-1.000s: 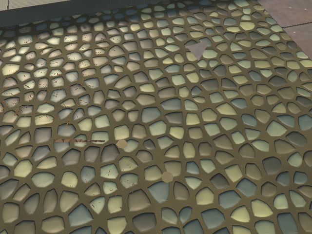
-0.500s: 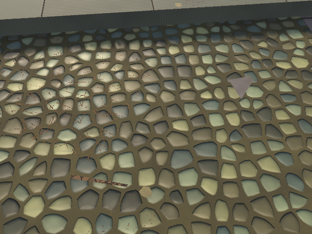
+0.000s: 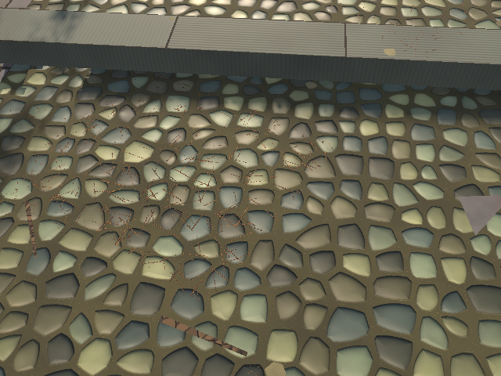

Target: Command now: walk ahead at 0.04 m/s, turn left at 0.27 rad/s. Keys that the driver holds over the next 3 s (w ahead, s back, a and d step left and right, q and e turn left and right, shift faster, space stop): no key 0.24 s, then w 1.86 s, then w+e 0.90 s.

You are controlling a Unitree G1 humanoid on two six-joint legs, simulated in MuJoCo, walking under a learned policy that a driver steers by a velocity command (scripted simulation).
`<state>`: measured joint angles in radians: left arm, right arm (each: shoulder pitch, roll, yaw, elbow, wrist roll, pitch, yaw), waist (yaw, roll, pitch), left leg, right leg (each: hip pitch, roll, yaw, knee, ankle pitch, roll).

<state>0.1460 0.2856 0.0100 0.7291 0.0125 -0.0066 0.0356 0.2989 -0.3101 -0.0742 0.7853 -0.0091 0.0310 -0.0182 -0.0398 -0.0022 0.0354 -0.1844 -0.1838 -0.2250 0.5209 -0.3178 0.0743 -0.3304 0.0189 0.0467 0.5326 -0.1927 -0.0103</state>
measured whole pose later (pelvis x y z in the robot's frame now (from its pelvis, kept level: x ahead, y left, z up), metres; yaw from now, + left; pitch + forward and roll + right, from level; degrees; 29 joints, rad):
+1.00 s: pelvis +0.24 -0.06 +0.01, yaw +1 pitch +0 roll -1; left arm 0.43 0.22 0.03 0.96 0.01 -0.08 -0.01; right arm 0.14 -0.26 -0.03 0.91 -0.04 -0.03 0.05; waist 0.03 0.04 0.03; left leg -0.60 0.09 0.03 0.84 -0.12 0.03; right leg 0.01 0.07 -0.06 0.20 -0.22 -0.07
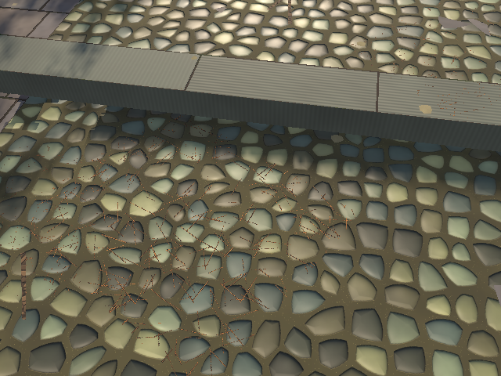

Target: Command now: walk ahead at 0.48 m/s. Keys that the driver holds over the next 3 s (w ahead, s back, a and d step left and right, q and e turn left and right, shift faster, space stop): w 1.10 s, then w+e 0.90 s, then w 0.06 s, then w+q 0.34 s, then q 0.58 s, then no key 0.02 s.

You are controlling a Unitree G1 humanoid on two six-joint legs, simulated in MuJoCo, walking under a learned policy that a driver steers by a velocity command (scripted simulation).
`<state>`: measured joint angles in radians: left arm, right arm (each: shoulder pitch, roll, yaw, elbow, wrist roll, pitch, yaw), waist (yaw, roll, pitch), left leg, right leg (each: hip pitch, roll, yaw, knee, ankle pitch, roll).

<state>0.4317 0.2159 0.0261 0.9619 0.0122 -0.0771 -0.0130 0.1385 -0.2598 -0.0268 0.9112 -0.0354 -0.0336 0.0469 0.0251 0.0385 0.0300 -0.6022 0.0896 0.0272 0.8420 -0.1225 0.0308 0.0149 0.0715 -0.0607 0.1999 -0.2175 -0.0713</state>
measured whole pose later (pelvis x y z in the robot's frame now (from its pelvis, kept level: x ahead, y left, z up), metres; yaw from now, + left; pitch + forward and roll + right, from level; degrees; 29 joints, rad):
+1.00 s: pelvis +0.55 +0.00 +0.00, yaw +0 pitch -1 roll +0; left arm 0.35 0.21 0.05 1.02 0.01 -0.09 0.00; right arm 0.21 -0.23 -0.05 0.97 -0.04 -0.04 0.02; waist 0.01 0.03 0.05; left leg -0.55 0.09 -0.01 1.04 -0.22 0.05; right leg -0.12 0.08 -0.10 0.30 -0.17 -0.10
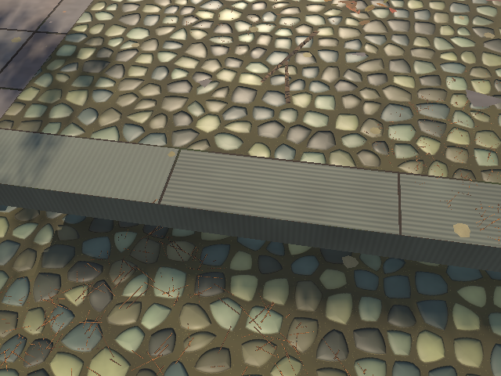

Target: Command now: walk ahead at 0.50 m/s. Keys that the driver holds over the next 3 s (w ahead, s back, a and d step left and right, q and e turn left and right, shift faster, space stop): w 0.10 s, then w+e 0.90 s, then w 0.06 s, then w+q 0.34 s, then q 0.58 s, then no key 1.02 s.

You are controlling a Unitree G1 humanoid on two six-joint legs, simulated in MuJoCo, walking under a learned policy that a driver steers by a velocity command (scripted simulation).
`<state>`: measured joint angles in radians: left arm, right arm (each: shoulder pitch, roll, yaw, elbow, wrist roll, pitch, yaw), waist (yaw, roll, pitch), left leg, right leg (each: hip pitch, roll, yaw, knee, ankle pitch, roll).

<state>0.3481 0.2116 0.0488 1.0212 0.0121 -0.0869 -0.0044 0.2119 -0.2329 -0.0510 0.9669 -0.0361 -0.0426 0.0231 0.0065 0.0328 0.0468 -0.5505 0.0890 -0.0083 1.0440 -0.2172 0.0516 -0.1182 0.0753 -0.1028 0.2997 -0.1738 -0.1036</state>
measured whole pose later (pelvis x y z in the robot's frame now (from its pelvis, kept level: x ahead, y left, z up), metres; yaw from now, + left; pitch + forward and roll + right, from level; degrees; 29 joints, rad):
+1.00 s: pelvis +0.50 -0.07 -0.01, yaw -28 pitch +0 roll +0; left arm 0.20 0.27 0.08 0.91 0.01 -0.02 -0.01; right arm 0.21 -0.23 -0.05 0.87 -0.03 -0.07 0.00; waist -0.01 0.02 0.08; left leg -0.44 0.10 0.02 1.20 -0.34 -0.01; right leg -0.27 0.13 -0.05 0.45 -0.18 -0.14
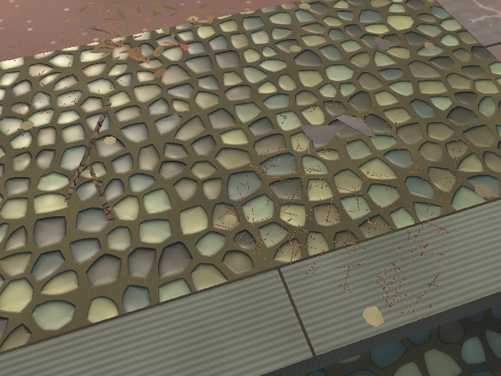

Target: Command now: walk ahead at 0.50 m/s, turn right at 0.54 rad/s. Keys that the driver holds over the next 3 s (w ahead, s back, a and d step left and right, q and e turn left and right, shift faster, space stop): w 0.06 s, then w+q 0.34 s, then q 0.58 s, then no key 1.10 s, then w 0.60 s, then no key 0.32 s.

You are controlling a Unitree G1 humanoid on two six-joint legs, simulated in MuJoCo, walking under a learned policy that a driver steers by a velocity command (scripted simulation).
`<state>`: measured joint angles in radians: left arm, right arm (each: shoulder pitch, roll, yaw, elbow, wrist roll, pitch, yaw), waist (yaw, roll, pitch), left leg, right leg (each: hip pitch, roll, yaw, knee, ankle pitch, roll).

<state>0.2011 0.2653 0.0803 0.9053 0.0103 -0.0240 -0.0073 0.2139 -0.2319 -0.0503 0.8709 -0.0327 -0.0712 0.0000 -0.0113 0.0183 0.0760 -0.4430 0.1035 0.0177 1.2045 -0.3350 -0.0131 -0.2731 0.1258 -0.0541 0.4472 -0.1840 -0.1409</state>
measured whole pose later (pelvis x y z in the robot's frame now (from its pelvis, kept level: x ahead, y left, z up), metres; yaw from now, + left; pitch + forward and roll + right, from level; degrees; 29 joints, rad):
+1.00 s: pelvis +0.49 +0.09 +0.13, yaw +24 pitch +3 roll -2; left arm 0.09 0.25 0.01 0.64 0.04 0.06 0.04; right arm 0.36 -0.26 -0.07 0.69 -0.01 0.02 -0.07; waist -0.08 -0.05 0.03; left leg -0.23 -0.20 -0.22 0.42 -0.19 0.13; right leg -0.79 -0.03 0.07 1.14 -0.16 0.07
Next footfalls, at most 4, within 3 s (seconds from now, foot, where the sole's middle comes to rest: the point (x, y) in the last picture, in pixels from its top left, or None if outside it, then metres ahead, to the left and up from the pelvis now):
0.50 left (215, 334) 0.51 0.12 -0.65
1.32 right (258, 259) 0.71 0.02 -0.65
1.66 left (197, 312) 0.57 0.17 -0.65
2.84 left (157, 176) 1.01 0.32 -0.65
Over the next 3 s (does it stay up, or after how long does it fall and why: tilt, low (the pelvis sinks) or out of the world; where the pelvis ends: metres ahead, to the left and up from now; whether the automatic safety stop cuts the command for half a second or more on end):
stays up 0.92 0.21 0.12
